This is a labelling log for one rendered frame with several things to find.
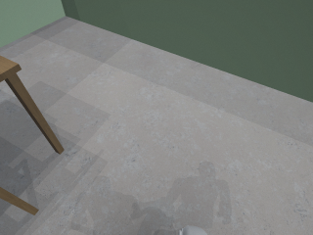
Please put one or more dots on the table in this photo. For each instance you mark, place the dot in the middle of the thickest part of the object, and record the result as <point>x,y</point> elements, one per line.
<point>8,72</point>

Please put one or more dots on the chair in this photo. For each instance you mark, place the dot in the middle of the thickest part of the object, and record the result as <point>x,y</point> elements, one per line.
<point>16,201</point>

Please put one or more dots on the right robot thigh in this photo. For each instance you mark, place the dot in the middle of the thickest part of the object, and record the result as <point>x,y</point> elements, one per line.
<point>191,230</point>

